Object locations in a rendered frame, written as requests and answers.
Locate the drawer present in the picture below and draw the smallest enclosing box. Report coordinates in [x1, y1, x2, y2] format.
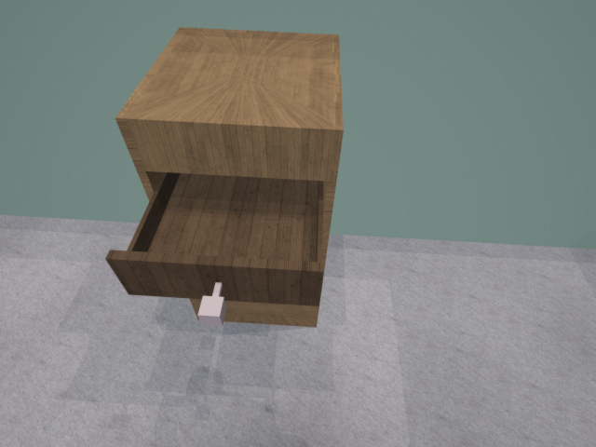
[105, 172, 324, 306]

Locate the handle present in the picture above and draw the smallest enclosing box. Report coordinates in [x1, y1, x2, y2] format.
[198, 282, 226, 326]

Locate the cabinet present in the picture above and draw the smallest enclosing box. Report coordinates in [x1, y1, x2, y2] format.
[115, 27, 344, 327]

